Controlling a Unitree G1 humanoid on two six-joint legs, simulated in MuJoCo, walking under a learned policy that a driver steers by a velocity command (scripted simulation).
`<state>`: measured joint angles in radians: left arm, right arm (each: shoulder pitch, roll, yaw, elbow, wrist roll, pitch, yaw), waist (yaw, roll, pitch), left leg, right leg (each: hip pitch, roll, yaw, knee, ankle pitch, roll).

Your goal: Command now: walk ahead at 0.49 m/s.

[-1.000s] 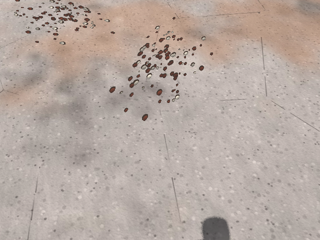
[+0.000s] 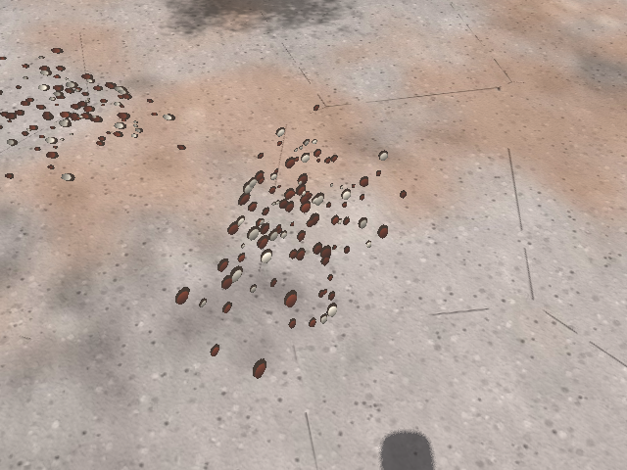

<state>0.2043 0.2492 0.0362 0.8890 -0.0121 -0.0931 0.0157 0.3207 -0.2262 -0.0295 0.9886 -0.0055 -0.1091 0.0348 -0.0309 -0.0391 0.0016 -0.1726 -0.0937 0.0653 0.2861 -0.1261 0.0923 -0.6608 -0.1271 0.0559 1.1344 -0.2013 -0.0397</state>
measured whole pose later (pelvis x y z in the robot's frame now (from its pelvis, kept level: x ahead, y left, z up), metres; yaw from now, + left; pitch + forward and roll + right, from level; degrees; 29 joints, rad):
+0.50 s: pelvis +0.28 -0.08 +0.00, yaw +1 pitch +1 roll +0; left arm 0.29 0.22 0.04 0.92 0.00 -0.11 -0.03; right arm 0.22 -0.28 -0.04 0.93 0.02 -0.09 0.00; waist 0.02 0.04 0.00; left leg -0.59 0.10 -0.03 1.11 -0.24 0.05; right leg -0.22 0.05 -0.07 0.33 -0.15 -0.07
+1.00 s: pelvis +0.55 -0.01 -0.01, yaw +1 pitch +1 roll +0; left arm 0.29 0.26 0.05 0.96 -0.02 -0.10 0.00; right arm 0.18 -0.24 -0.05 0.91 0.00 -0.10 0.03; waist 0.00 -0.03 0.02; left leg -0.34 -0.03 0.06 0.46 -0.15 0.07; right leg -0.44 -0.06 0.03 1.18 -0.35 -0.05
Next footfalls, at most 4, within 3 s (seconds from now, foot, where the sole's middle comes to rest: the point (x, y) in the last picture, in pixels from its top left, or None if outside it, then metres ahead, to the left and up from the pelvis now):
0.30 right None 0.34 -0.17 -0.78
0.86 left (283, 414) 0.65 0.07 -0.78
1.42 right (374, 297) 0.96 -0.16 -0.78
1.94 left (270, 235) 1.18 0.11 -0.78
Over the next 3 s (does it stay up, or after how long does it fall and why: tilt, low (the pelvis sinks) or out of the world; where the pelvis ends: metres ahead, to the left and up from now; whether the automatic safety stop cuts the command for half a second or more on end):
stays up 1.17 -0.01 -0.01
